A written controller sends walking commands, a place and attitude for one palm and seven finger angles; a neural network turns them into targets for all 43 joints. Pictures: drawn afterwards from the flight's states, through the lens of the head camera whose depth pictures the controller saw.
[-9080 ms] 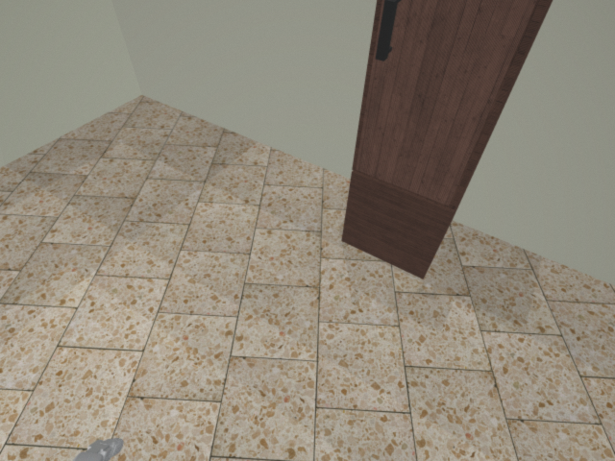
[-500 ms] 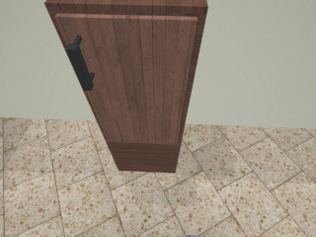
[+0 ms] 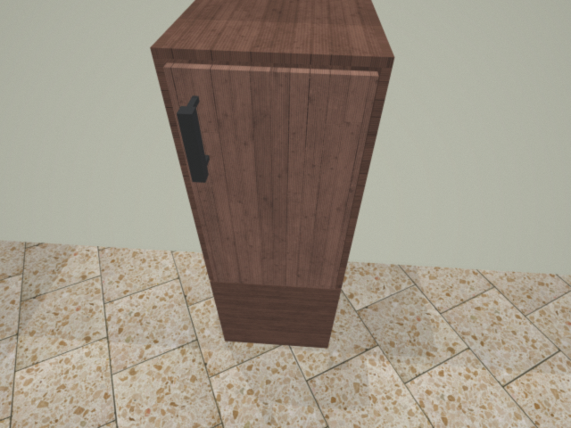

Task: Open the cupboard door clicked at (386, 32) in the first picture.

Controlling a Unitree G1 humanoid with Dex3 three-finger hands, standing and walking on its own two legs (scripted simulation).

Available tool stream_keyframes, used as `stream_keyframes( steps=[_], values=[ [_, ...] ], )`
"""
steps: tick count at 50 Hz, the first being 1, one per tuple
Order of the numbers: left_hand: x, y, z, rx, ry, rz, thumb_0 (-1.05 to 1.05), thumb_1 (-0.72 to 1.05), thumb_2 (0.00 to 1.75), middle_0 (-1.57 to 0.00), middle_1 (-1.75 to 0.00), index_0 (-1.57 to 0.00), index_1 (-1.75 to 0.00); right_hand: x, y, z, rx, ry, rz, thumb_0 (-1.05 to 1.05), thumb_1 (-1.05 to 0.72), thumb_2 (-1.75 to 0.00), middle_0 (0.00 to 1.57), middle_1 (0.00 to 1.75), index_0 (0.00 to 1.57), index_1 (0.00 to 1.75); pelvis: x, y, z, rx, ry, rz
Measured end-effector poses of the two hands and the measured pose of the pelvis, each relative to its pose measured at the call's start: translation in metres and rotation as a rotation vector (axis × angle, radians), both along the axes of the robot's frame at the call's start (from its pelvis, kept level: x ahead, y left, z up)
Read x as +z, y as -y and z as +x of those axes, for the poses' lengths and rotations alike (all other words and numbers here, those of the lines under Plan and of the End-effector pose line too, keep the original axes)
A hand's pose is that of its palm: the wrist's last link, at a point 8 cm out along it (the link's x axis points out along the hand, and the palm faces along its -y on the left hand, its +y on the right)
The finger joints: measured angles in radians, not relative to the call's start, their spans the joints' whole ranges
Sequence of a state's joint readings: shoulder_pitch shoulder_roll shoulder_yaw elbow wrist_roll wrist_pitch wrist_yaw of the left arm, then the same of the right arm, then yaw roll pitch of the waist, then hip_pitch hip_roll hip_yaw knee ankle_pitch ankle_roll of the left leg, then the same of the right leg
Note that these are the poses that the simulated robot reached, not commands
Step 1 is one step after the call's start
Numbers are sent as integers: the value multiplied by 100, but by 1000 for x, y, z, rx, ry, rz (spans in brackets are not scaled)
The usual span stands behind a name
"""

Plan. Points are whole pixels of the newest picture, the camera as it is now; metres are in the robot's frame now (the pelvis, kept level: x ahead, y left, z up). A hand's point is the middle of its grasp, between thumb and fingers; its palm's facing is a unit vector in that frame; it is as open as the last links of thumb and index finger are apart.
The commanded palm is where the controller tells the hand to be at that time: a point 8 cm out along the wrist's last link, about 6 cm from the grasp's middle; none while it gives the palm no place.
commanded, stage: come to a stop and stand still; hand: left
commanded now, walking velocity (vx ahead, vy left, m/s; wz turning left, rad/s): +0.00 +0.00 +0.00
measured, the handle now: (197, 139) +0.53 +0.20 +0.15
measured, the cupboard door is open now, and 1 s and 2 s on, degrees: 0 0 0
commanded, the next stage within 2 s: look again from close up in 1.24 s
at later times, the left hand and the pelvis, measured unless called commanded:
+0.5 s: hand out of the picture +0.03 +0.17 -0.15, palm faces +0.00 -0.97 -0.23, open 7.3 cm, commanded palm none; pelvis +0.02 +0.00 +0.01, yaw -1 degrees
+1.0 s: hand out of the picture +0.07 +0.14 -0.16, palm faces +0.02 -0.97 -0.23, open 7.3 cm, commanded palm none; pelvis +0.05 -0.04 +0.01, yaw +0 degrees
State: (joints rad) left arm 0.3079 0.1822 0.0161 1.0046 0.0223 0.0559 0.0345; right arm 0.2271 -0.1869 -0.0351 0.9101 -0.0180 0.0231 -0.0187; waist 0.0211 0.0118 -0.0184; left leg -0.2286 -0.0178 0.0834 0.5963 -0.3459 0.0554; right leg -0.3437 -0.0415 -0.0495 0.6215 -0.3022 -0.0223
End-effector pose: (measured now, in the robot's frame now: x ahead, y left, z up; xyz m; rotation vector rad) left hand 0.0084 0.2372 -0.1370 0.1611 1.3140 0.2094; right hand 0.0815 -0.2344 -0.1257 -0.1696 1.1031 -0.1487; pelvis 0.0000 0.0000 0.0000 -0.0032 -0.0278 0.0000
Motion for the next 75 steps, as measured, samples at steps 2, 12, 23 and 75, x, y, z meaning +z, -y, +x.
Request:
stream_keyframes(
  steps=[2,12,23,75],
  values=[
    [5,-9,-5,-10,-5,18,1,91,90,-20,-30,-20,-30,-5,-12,-5,8,-1,30,0,-91,-90,20,30,19,30,0,-5,-2,-8,-2,12],
    [22,-19,-21,-20,-56,46,1,91,90,-20,-30,-20,-30,-15,-18,-38,5,-101,55,-1,-94,-90,20,30,20,30,8,-13,-6,-15,-15,23],
    [17,13,12,-52,-48,-6,1,92,90,-20,-30,-20,-30,-17,-11,-75,-29,-254,64,0,-91,-90,20,30,20,30,12,0,12,-15,-21,25],
    [7,62,32,-8,-74,-42,1,92,90,-20,-30,-20,-30,-11,21,-57,-43,-331,56,0,-91,-90,20,30,20,30,14,47,46,1,-20,7]
  ],
)
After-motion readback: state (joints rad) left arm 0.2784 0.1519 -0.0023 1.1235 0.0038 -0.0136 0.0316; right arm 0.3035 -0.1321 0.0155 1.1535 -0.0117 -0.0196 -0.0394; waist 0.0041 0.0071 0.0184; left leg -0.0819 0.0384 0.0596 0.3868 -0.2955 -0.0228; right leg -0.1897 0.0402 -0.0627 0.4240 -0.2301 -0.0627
